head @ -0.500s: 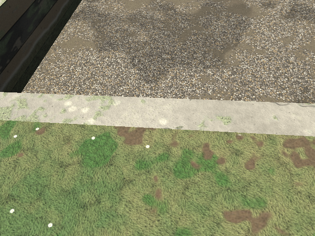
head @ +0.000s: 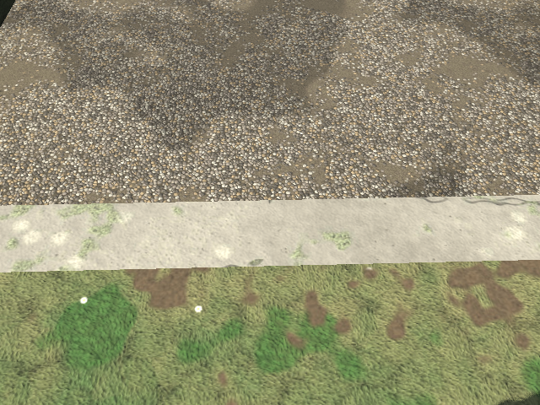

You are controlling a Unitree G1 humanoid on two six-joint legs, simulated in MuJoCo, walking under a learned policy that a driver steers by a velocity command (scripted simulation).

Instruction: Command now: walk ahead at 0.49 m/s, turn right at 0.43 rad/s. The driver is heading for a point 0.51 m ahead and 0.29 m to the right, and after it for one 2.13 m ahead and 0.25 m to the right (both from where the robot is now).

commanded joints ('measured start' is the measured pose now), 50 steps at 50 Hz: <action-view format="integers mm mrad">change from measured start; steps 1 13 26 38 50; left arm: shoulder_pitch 23 -250 -28 94 37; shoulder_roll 16 56 145 141 49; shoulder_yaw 8 0 31 33 -5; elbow -62 -231 -220 -196 -262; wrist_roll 6 13 20 13 29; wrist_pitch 15 12 -27 22 4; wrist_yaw -1 -84 -26 12 4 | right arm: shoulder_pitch -39 69 -92 -274 -18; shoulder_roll -109 -226 -130 -150 -110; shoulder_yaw -23 -52 -21 -28 -17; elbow -35 -3 -140 -234 -165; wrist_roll -6 29 -2 20 6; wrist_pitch -22 38 -6 -50 -1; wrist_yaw -15 -49 -26 6 5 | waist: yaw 31 -5 -4 44 27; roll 104 103 31 -93 140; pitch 18 23 -57 -41 -44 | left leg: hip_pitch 12 292 -437 -252 -18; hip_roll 294 323 139 17 225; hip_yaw -157 84 -204 -203 -436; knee -219 -29 645 155 -108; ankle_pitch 204 748 -54 129 131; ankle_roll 135 70 -87 -52 211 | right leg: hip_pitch -107 -14 387 442 -76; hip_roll -53 74 -48 -21 19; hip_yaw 65 -154 259 356 16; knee -56 -497 -935 -700 -52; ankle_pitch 113 141 324 224 -90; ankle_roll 6 -65 -264 -151 32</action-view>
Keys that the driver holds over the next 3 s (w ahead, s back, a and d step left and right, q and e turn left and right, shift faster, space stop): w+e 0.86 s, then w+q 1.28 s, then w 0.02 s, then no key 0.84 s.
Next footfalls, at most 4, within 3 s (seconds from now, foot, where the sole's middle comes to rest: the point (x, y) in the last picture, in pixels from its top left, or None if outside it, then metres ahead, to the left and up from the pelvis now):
0.32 right None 0.34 -0.16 -0.78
0.80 left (301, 334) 0.67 -0.06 -0.78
1.24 right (415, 323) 0.70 -0.37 -0.78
1.68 left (343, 247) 0.95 -0.20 -0.78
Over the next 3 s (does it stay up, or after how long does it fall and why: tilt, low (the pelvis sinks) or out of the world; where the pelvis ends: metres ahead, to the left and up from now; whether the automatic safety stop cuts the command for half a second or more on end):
stays up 0.93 -0.27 0.00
